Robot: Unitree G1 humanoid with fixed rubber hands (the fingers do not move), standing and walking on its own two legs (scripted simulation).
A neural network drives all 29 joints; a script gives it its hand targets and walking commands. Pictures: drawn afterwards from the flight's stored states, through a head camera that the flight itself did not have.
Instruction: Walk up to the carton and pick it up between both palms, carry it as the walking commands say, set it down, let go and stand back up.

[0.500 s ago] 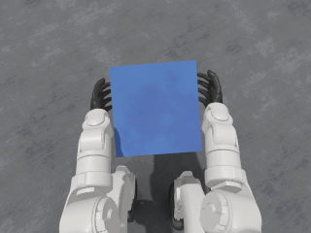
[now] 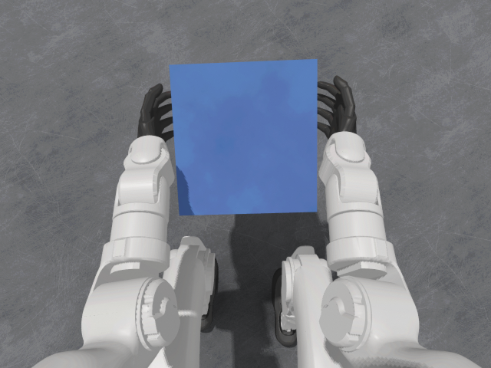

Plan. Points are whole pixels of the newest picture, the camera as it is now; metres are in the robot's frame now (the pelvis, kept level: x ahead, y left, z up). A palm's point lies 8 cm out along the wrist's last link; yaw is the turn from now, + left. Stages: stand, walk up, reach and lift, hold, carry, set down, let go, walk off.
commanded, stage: set down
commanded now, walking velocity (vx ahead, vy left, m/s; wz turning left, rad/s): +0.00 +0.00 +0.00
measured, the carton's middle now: (247, 141) +0.48 +0.03 -0.17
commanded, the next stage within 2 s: none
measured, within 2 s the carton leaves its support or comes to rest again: neither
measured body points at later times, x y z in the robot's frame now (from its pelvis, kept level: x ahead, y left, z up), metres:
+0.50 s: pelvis -0.01 +0.00 -0.06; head +0.30 +0.02 +0.26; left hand +0.49 +0.18 -0.18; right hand +0.51 -0.11 -0.17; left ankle +0.11 +0.12 -0.49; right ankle +0.08 -0.11 -0.49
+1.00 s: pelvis -0.03 +0.00 -0.11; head +0.35 +0.02 +0.12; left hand +0.52 +0.20 -0.27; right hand +0.54 -0.09 -0.28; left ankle +0.11 +0.12 -0.49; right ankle +0.08 -0.12 -0.49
